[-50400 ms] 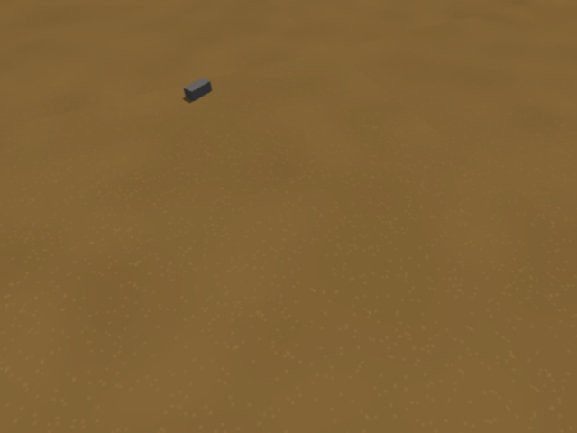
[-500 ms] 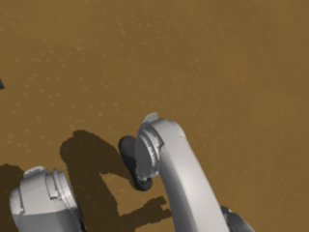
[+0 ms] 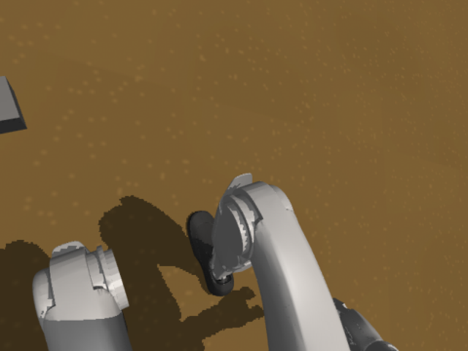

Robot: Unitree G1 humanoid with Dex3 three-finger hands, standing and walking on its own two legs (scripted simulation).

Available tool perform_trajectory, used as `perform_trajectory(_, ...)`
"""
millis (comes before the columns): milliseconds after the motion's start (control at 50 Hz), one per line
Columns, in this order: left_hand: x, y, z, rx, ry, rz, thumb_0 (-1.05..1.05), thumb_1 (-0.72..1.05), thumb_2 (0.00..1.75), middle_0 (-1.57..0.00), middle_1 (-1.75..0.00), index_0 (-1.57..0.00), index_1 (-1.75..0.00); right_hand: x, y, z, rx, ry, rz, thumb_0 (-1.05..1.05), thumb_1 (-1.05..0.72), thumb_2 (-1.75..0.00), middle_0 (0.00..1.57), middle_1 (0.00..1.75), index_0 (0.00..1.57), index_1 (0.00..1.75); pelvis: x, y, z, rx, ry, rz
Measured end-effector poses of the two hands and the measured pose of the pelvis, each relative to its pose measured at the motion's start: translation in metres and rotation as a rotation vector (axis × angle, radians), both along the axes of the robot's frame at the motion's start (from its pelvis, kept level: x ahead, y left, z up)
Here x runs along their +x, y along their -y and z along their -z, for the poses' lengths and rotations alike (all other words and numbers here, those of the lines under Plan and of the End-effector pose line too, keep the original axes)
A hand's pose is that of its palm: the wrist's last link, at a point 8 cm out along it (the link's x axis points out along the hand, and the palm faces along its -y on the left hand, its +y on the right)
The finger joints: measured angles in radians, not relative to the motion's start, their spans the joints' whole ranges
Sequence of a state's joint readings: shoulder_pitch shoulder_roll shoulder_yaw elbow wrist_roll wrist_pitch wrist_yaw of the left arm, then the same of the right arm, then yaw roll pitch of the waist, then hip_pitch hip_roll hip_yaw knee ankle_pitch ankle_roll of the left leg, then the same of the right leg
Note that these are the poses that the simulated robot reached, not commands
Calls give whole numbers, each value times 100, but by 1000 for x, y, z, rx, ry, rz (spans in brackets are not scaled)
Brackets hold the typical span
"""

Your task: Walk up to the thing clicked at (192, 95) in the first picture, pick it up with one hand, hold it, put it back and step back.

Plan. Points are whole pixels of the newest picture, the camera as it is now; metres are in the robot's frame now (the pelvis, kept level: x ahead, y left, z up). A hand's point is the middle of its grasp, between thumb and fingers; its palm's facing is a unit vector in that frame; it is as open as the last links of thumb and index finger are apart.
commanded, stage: close in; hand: left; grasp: from above
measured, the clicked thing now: out of the picture +0.58 +0.26 -0.31
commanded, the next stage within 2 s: rest palm in 0.10 s
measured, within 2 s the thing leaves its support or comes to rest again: neither
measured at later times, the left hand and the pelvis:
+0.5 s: hand out of the picture +0.53 +0.25 -0.22, palm faces -0.47 -0.07 -0.88, open 14.2 cm; pelvis -0.01 +0.00 -0.01, yaw -1 degrees
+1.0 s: hand out of the picture +0.56 +0.24 -0.25, palm faces -0.45 -0.09 -0.89, open 13.4 cm; pelvis +0.00 +0.00 -0.01, yaw -3 degrees
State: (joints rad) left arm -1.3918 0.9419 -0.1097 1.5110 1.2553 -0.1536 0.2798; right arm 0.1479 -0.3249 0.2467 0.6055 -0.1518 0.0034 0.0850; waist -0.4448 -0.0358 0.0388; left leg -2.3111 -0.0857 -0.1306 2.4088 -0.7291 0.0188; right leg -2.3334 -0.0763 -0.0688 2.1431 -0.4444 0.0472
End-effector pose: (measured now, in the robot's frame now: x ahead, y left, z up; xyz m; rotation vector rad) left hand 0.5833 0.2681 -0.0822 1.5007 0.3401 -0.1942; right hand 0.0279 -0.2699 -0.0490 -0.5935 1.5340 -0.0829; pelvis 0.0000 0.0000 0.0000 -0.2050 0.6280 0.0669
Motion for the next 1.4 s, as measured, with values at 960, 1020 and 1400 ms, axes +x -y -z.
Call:
perform_trajectory(960,-15,27,101,-12,-128,-30,0,-39,87,-17,-93,-18,-93,-21,-17,-10,56,-42,-63,0,-90,-89,20,30,20,30,0,-1,10,-40,37,21)
perform_trajectory(1020,-17,25,108,-15,-136,-33,0,-37,85,-18,-93,-19,-92,-29,-16,-15,51,-69,-63,0,-90,-89,20,30,20,30,-2,-1,10,-41,44,22)
perform_trajectory(1400,-21,22,115,-35,-116,-17,0,-27,76,-25,-89,-27,-87,-43,-19,-32,19,-108,-86,0,-90,-90,20,30,20,30,-7,-6,7,-65,67,28)
